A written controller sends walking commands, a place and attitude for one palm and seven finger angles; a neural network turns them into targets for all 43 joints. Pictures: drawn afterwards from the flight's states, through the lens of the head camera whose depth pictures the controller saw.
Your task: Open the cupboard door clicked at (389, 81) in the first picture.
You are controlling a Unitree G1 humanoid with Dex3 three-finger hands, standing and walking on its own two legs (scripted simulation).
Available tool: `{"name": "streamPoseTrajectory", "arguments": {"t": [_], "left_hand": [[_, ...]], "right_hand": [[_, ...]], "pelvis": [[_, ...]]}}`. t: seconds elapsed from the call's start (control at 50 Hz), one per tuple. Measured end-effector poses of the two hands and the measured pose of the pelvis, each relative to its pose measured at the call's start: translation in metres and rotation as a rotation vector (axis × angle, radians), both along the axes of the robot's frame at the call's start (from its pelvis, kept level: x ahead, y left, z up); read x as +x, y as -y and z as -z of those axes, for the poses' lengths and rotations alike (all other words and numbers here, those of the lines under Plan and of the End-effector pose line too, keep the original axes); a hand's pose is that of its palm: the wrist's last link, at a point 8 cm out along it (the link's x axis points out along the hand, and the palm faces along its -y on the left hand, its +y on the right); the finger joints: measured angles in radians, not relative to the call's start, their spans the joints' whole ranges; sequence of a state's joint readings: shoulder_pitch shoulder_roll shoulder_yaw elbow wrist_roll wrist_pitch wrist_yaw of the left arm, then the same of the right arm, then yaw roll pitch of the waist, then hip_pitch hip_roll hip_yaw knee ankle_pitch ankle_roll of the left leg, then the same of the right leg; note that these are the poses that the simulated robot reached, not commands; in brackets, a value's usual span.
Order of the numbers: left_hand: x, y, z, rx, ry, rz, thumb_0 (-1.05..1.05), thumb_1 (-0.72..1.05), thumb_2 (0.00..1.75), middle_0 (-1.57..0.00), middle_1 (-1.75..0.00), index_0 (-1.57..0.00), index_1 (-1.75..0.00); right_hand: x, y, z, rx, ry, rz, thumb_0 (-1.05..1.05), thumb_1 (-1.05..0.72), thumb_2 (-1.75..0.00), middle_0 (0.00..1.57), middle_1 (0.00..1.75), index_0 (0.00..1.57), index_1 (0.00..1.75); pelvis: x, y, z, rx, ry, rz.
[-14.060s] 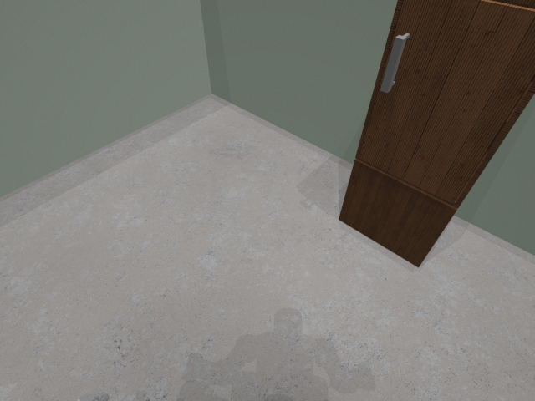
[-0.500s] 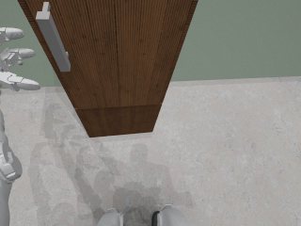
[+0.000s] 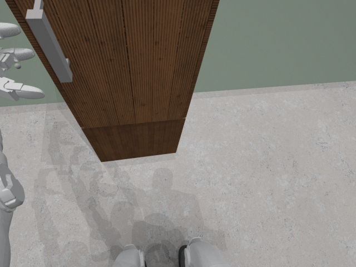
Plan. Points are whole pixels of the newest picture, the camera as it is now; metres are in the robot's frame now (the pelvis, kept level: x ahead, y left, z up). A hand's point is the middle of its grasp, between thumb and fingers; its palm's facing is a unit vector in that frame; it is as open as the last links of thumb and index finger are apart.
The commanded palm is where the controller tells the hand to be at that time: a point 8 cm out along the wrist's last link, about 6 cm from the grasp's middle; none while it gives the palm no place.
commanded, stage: slide the fingers in behind the handle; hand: left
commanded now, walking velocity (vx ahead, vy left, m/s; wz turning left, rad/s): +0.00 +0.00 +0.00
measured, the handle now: (54, 44) +0.57 +0.22 +0.11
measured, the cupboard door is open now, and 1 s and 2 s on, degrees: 0 0 0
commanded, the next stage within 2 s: close the thumb around the handle in 1.48 s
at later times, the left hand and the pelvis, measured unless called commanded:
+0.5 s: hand (36, 68) +0.50 +0.24 +0.11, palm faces +0.08 -1.00 -0.01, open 14.0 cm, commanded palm +0.48 +0.28 +0.10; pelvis +0.00 +0.00 +0.00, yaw +0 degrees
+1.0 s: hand (61, 64) +0.52 +0.20 +0.10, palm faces +0.07 -1.00 +0.00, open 13.9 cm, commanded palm +0.49 +0.24 +0.10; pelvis +0.00 -0.01 +0.00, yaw +0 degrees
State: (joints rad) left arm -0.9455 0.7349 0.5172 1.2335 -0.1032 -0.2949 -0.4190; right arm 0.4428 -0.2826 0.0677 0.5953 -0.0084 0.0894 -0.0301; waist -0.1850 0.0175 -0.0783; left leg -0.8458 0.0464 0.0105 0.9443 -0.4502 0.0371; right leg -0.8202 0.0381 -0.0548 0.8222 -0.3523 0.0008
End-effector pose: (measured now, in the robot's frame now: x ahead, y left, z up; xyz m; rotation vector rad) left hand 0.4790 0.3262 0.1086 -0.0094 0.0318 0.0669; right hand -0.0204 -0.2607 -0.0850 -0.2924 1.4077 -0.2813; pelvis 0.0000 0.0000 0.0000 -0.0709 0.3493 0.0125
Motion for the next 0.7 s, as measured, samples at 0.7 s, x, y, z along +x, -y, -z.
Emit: {"name": "streamPoseTrajectory", "arguments": {"t": [0.7], "left_hand": [[0.001,0.050,0.007,-0.009,-0.027,0.000,-0.01,-0.50,0.30,-0.30,-1.19,-0.30,-1.20]], "right_hand": [[0.028,0.004,0.008,0.033,0.078,-0.043,0.00,-0.90,-0.90,0.20,0.30,0.21,0.30]], "pelvis": [[0.001,0.005,-0.002,0.012,0.019,-0.016]]}}
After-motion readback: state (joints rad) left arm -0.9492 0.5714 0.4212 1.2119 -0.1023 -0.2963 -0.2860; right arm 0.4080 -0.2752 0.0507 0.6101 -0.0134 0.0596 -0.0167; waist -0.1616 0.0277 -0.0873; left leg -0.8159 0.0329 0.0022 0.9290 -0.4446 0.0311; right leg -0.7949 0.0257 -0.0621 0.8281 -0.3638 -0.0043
